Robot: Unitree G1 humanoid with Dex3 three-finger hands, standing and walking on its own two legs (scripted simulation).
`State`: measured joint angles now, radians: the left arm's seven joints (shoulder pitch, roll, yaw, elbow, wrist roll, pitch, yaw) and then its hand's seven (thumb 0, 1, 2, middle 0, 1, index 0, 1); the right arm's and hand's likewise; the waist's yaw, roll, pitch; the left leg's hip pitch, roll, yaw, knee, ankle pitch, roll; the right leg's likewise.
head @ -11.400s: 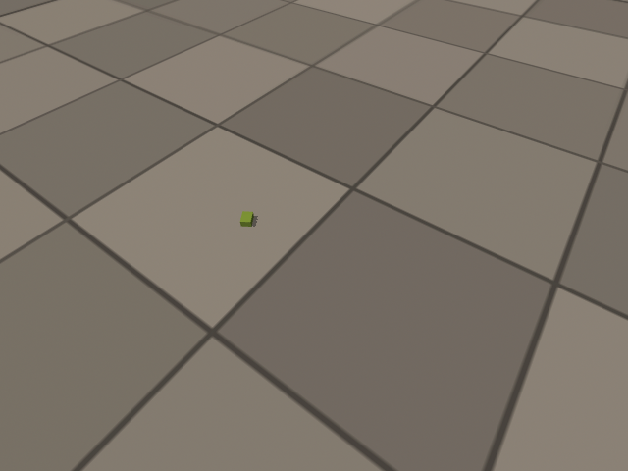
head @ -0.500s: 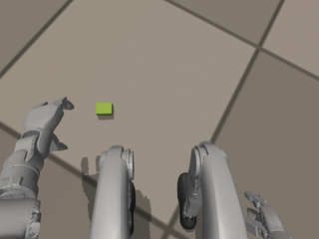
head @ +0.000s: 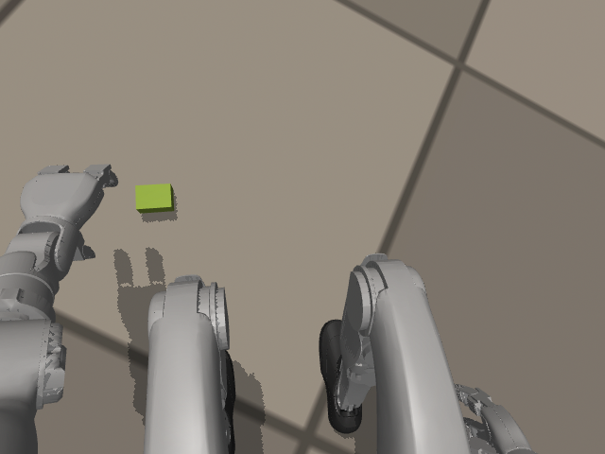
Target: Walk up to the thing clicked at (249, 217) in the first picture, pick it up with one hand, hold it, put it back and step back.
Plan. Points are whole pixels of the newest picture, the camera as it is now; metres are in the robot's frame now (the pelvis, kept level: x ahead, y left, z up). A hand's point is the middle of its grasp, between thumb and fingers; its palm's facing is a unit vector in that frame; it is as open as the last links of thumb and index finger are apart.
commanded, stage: rise first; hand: left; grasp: from above
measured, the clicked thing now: (155, 198) +0.51 +0.23 -0.34
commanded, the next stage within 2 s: approach in 0.90 s
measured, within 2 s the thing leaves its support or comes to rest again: neither
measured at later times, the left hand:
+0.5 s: hand (94, 215) +0.44 +0.29 -0.21, palm faces -0.47 -0.05 -0.88, open 11.2 cm
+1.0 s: hand (103, 210) +0.45 +0.28 -0.22, palm faces -0.47 -0.06 -0.88, open 11.1 cm
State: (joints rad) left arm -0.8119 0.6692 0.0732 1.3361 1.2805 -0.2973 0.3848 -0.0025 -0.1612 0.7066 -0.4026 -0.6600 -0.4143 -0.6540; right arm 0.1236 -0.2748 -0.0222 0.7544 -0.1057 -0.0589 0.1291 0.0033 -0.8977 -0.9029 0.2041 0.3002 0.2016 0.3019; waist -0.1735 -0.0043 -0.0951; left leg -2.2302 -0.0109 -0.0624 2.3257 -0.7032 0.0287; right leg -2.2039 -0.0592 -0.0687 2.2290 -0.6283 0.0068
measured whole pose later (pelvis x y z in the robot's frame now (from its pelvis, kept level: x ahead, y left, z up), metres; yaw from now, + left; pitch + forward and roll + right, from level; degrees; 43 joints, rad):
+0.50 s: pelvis +0.01 +0.00 -0.02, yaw -1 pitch +36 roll -7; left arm -0.86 0.69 0.12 1.40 1.31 -0.28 0.45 0.00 -0.06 0.60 -0.48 -0.61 -0.51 -0.59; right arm 0.13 -0.27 -0.01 0.77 -0.15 -0.06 0.15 0.00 -0.90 -0.90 0.20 0.30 0.20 0.30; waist -0.20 -0.02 -0.07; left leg -2.28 -0.01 -0.07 2.39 -0.75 0.03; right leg -2.26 -0.05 -0.08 2.29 -0.67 0.01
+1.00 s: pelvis +0.01 +0.00 -0.03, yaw -2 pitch +35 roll -7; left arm -0.91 0.73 0.12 1.47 1.31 -0.27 0.47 0.00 -0.05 0.60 -0.50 -0.60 -0.52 -0.59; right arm 0.13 -0.28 0.02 0.76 -0.16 -0.08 0.16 0.00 -0.91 -0.90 0.20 0.30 0.20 0.30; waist -0.23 -0.02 -0.04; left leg -2.31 -0.01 -0.09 2.43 -0.74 0.02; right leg -2.29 -0.05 -0.09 2.32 -0.65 0.00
